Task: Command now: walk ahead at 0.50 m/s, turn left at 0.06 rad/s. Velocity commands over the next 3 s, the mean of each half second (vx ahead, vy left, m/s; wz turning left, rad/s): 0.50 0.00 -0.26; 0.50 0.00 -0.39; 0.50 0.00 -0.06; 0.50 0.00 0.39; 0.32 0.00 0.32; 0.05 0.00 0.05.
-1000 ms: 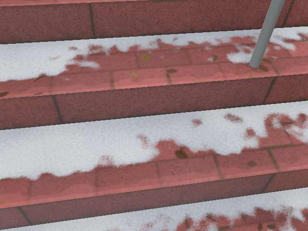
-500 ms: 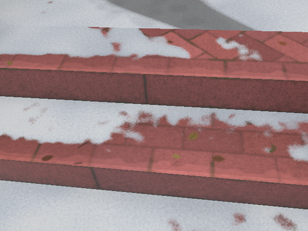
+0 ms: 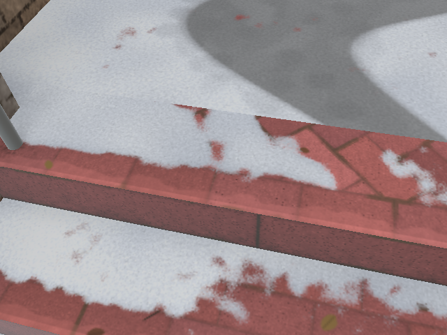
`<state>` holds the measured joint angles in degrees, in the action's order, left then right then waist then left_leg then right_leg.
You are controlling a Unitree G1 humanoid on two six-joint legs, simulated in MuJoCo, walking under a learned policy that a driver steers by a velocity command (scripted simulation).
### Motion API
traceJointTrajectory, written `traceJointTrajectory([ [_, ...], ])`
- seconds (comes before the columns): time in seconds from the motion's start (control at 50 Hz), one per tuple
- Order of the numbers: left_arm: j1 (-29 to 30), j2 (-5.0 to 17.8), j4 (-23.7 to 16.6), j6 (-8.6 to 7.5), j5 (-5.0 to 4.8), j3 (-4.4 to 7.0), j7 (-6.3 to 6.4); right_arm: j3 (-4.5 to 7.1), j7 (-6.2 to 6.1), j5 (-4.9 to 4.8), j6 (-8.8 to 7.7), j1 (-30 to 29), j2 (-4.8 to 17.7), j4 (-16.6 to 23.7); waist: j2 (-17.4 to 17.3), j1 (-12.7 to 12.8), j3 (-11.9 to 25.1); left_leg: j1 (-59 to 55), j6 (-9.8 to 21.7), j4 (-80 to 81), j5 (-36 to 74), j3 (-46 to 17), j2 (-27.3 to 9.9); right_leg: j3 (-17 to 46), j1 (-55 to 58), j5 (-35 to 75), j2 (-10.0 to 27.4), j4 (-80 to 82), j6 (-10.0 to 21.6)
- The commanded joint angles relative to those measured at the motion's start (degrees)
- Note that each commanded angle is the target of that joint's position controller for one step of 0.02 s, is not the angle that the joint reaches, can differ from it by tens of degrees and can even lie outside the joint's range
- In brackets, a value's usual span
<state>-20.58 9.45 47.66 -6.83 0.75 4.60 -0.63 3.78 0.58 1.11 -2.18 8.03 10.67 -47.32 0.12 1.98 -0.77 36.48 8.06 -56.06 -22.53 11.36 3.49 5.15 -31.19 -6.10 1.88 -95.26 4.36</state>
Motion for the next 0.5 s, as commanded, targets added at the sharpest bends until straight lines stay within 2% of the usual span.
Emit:
traceJointTrajectory([
  [0.02,0.8,-5.9,-8.5,0.33,1.14,-2.77,0.96,-1.06,0.25,0.64,-3.13,6.6,-4.4,-4.7,0.3,1.8,0.2,-10.8,3.6,33.5,1.8,-28.9,-14.0,2.5,-21.3,-1.4,-0.1,-18.5,3.2],
  [0.04,2.3,-7.3,-9.0,0.96,0.74,-3.65,1.24,-1.12,0.4,0.51,-3.79,10.2,-4.3,-7.6,-0.3,1.5,-1.4,-12.1,2.7,33.9,6.3,-25.3,-13.2,2.8,-26.9,-2.6,-0.9,-19.9,3.8],
  [0.08,4.3,-6.7,-9.1,2.65,0.32,-4.14,1.38,-1.29,0.82,0.06,-4.43,11.2,-2.9,-8.2,1.0,2.6,-2.6,-11.7,0.5,35.1,10.0,-19.3,-12.4,2.7,-30.5,-2.0,-1.3,-13.8,2.7],
  [0.1,5.1,-5.6,-8.5,3.28,0.0,-3.9,1.38,-1.78,1.18,0.21,-5.31,12.4,-2.9,-8.0,1.3,2.0,-1.0,-12.5,-1.9,35.7,16.4,-17.0,-12.3,1.2,-30.7,1.7,-2.3,-13.0,2.5],
  [0.12,6.6,-6.8,-7.9,3.81,-0.7,-4.06,1.9,-1.77,1.44,0.87,-6.26,16.7,-1.4,-9.6,-2.8,0.3,0.2,-16.2,-1.6,36.4,22.5,-17.2,-14.4,-1.2,-36.2,0.6,-5.3,-24.9,2.5],
  [0.14,9.6,-7.1,-9.6,4.12,-0.38,-4.41,2.2,-1.49,1.59,0.67,-6.82,17.5,0.5,-9.8,-3.3,0.2,0.1,-18.1,-2.3,37.8,20.3,-15.9,-14.4,-0.4,-40.1,-0.9,-5.1,-26.2,3.0],
  [0.16,14.2,-7.6,-11.2,4.31,-0.45,-4.74,2.85,-1.34,1.69,0.63,-7.21,18.4,1.9,-10.5,-5.2,-0.7,-0.6,-21.2,-2.2,39.1,19.4,-16.9,-15.9,-0.7,-47.1,-4.3,-5.9,-34.9,3.8],
  [0.18,18.2,-7.3,-13.3,4.46,-0.28,-4.98,3.13,-1.4,1.56,0.81,-7.1,19.0,2.8,-10.5,-4.4,-0.9,-1.7,-23.1,-2.5,40.4,14.9,-15.8,-16.0,-0.3,-50.8,-6.6,-5.6,-35.2,4.2],
  [0.2,23.6,-7.5,-15.7,4.61,0.07,-5.6,2.97,-1.81,1.34,0.39,-6.83,20.8,1.5,-11.5,-2.5,-1.3,-3.5,-23.6,-4.4,41.4,12.9,-14.4,-15.7,-0.3,-52.6,-7.6,-5.0,-32.4,4.7],
  [0.22,29.2,-7.1,-18.5,4.71,0.32,-6.39,2.65,-2.14,0.99,-0.15,-6.68,22.8,0.8,-12.3,-1.5,-2.0,-5.7,-21.4,-5.7,44.0,10.5,-12.0,-14.0,-3.7,-51.4,-8.7,-4.4,-23.3,4.0],
  [0.24,31.9,-6.5,-19.6,4.9,0.48,-6.62,2.37,-2.41,0.26,-0.14,-6.65,24.6,0.6,-12.5,-1.7,-3.3,-5.8,-22.2,-5.3,45.5,13.9,-11.8,-13.4,-6.2,-50.4,-8.9,-4.3,-19.2,3.3],
  [0.26,32.5,-6.0,-20.3,5.25,0.27,-6.65,2.12,-2.34,-0.57,-0.16,-6.82,26.0,1.4,-12.8,-2.9,-3.2,-4.7,-24.7,-4.5,46.6,17.5,-11.4,-13.6,-7.8,-49.6,-9.4,-3.7,-15.9,2.8],
  [0.28,31.6,-4.7,-20.7,5.98,-0.34,-6.92,1.35,-1.93,-2.14,-1.09,-6.38,27.0,3.6,-12.6,-5.0,-3.1,-1.9,-27.4,-2.0,53.2,25.7,-10.2,-15.2,-12.5,-44.0,-13.3,-1.7,-7.6,2.8],
  [0.3,31.7,-5.0,-20.8,6.69,0.19,-6.99,1.12,-1.56,-3.25,-0.89,-5.64,27.1,4.7,-12.6,-5.6,-3.3,0.6,-31.7,-0.4,54.7,32.9,-8.2,-14.9,-14.1,-39.5,-15.5,-0.1,-4.8,3.4],
  [0.32,29.3,-5.4,-19.5,6.98,-0.1,-7.12,0.55,-1.73,-4.14,-0.92,-5.2,26.3,4.8,-11.6,-4.7,-2.9,1.6,-36.0,0.6,53.6,47.5,-4.6,-15.6,-16.4,-34.5,-18.8,1.2,2.7,4.6],
  [0.34,28.0,-6.2,-18.0,7.07,-1.03,-7.57,0.44,-2.02,-4.95,-2.0,-4.63,24.5,4.9,-10.3,-1.9,-1.2,3.4,-35.2,-0.5,50.0,70.6,0.1,-14.3,-20.2,-23.6,-21.0,-1.2,12.4,6.1],
  [0.36,24.1,-6.4,-16.2,7.08,-2.12,-7.71,0.71,-1.64,-5.3,-2.3,-4.59,25.8,6.8,-9.4,-5.8,-0.1,7.6,-35.1,0.5,45.0,95.5,0.8,-16.3,-23.4,-12.1,-21.4,-5.1,18.0,6.5],
  [0.38,17.4,-3.8,-14.2,7.58,-2.35,-6.66,1.31,-1.11,-5.51,-2.29,-4.65,26.5,9.3,-8.8,-10.5,2.4,12.4,-38.4,0.7,36.3,111.8,-0.2,-18.9,-23.8,-4.4,-24.5,-8.7,21.8,7.0],
  [0.4,10.7,-0.2,-12.4,7.43,-0.98,-5.13,1.13,-0.48,-4.6,-2.99,-4.75,24.5,11.2,-7.3,-13.1,4.9,15.6,-41.4,0.5,24.3,116.6,-1.0,-20.3,-21.0,1.1,-24.6,-10.3,29.0,8.6],
  [0.42,5.4,3.2,-11.1,6.71,0.91,-3.69,0.58,0.11,-3.02,-2.45,-5.01,21.0,13.1,-4.1,-13.6,8.0,19.5,-37.6,-0.3,10.7,108.2,-1.4,-19.5,-12.8,11.5,-22.1,-10.0,37.5,9.9],
  [0.44,2.6,8.6,-9.6,6.48,0.73,-1.47,1.24,0.27,-1.53,-1.51,-5.9,17.2,11.5,1.8,-3.5,8.2,19.5,-15.6,-3.6,-11.6,82.4,-1.9,-11.6,12.7,22.2,-31.1,-1.6,49.7,15.5],
  [0.46,5.1,12.9,-9.0,7.59,0.01,0.73,2.03,0.65,0.69,-0.01,-6.47,11.6,9.6,4.5,10.4,7.0,20.4,-1.2,-6.9,-38.8,16.6,-7.4,2.6,45.7,23.6,-28.7,7.6,72.9,20.7],
  [0.48,10.3,11.3,-9.8,7.36,0.27,0.84,2.39,-0.05,1.71,1.67,-6.45,12.9,4.5,8.0,3.7,2.5,17.4,7.5,-5.9,-52.5,16.9,-17.4,-1.5,46.4,21.0,-29.7,9.5,75.0,19.2],
  [0.5,9.6,8.5,-7.1,5.85,0.08,0.57,2.27,-0.92,1.35,2.19,-6.51,9.6,1.9,10.2,-2.9,0.3,11.5,10.2,-5.1,-54.4,20.5,-17.9,-2.6,41.0,15.1,-29.4,8.3,74.8,15.7],
])
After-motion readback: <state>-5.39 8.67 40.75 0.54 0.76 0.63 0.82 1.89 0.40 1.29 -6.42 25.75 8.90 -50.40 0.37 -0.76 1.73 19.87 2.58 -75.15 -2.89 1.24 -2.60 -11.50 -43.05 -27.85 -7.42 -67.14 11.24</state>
